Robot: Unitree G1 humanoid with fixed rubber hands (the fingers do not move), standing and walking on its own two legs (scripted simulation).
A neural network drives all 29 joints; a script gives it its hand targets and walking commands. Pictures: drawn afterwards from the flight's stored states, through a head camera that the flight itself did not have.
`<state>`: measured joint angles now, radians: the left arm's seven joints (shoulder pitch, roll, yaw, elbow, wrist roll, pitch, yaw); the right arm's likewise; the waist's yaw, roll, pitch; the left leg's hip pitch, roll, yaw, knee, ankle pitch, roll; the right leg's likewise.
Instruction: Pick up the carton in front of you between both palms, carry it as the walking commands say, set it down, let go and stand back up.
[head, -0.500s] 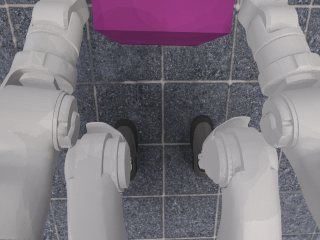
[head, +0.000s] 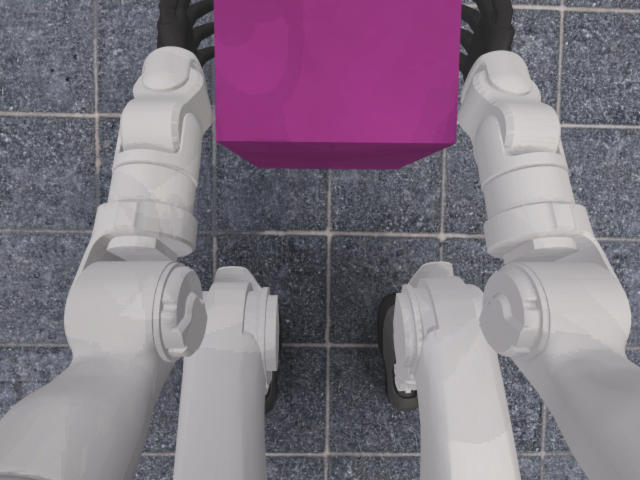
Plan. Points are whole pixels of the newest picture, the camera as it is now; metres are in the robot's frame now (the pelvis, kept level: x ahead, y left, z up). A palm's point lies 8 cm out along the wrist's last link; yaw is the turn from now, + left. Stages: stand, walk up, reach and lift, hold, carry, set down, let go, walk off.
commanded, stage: reach and lift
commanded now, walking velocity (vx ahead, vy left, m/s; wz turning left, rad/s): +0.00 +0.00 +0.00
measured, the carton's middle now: (331, 72) +0.55 +0.00 -0.17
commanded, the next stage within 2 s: none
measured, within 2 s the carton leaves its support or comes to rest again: neither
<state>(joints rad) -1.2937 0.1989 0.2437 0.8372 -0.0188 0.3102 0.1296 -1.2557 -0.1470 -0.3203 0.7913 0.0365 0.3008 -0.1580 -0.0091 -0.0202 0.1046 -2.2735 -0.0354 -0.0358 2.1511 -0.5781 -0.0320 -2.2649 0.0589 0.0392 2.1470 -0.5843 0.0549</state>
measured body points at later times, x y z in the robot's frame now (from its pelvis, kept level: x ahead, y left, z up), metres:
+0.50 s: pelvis -0.01 +0.00 +0.12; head +0.25 +0.01 +0.49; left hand +0.50 +0.16 +0.06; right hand +0.50 -0.14 +0.06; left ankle +0.11 +0.12 -0.35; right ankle +0.11 -0.13 -0.35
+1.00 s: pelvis +0.04 +0.00 +0.26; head +0.19 +0.01 +0.69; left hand +0.45 +0.16 +0.23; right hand +0.45 -0.15 +0.23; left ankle +0.10 +0.12 -0.35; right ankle +0.11 -0.13 -0.35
